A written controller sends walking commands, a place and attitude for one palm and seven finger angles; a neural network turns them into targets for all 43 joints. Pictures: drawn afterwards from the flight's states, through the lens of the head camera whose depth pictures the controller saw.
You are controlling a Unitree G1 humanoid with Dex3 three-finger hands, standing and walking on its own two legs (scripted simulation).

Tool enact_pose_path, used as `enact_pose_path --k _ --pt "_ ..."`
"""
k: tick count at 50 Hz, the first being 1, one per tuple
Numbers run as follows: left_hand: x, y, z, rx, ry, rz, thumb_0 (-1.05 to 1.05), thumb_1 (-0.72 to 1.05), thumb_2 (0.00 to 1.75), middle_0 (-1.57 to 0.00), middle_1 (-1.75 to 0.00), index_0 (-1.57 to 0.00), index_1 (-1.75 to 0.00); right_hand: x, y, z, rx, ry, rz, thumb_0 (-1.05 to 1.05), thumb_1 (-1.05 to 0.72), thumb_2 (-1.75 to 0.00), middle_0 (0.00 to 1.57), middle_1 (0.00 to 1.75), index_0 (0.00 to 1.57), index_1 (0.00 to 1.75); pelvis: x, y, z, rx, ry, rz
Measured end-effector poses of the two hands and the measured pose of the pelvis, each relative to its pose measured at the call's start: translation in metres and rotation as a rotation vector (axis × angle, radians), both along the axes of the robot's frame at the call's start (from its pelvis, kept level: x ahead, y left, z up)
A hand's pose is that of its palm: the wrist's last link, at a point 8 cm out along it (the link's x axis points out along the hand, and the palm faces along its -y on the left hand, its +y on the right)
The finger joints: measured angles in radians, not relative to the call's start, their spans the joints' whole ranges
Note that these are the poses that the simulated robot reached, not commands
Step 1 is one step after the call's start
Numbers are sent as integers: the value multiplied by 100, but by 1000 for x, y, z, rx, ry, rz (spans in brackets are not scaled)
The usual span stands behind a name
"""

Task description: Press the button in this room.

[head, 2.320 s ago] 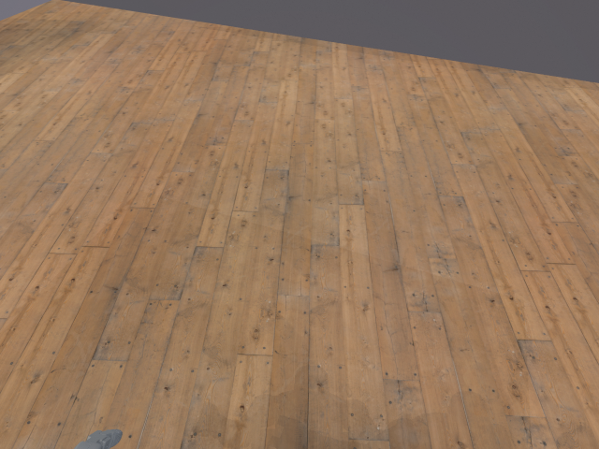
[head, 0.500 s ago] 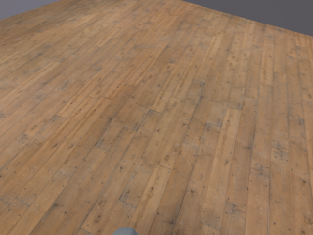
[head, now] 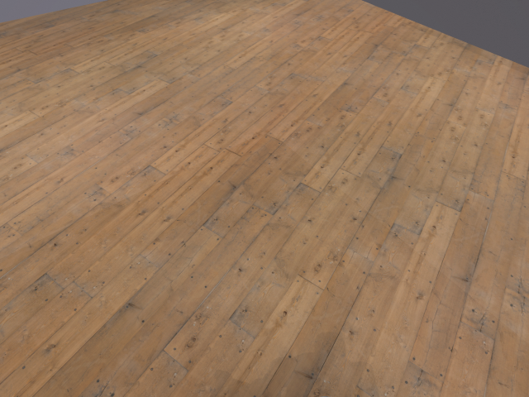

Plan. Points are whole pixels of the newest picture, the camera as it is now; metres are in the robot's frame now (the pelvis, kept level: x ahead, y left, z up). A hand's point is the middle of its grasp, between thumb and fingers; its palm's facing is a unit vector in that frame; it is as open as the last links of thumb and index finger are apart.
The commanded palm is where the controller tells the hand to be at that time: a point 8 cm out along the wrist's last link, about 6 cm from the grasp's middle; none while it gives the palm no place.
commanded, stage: turn or walk to find it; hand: left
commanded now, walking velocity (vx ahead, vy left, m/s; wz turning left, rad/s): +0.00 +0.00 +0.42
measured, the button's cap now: out of the picture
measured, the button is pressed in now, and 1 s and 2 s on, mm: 0 0 0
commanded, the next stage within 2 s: none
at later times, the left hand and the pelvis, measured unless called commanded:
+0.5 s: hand out of the picture -0.04 +0.20 -0.19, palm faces +0.26 -0.94 -0.21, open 7.3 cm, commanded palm none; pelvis -0.04 +0.01 -0.01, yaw +14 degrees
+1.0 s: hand out of the picture -0.04 +0.22 -0.15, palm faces +0.42 -0.87 -0.26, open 7.3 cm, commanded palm none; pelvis -0.06 +0.00 -0.01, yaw +25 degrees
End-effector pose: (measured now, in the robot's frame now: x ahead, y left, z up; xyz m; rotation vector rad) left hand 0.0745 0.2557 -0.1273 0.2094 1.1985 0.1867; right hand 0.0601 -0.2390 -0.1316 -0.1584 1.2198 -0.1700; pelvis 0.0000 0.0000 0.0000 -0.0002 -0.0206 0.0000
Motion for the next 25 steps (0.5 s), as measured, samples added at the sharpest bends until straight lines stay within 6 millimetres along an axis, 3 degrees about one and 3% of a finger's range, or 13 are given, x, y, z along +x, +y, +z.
enact_pose_path --k 6,14,19,25 --pt "-3 -25 6 31 -80 11 1 91 90 -20 -30 -20 -30 -21 -25 -23 27 54 4 0 -91 -90 20 30 20 30 -10 -20 -10 9 2 56" --pt "-51 -40 8 2 -36 95 1 91 90 -21 -30 -21 -30 -29 -44 -13 -1 120 60 1 -91 -90 19 30 20 30 -20 -27 -1 14 -6 137" --pt "-84 -35 -2 -28 6 159 1 91 90 -21 -30 -21 -30 -23 -37 -6 -32 145 119 1 -91 -90 19 30 19 30 -26 -20 -1 14 1 185" --pt "-135 -6 -30 -63 68 258 1 90 90 -21 -30 -21 -30 6 -1 -3 -75 70 222 1 -91 -90 19 30 19 30 -39 5 -13 -10 8 248"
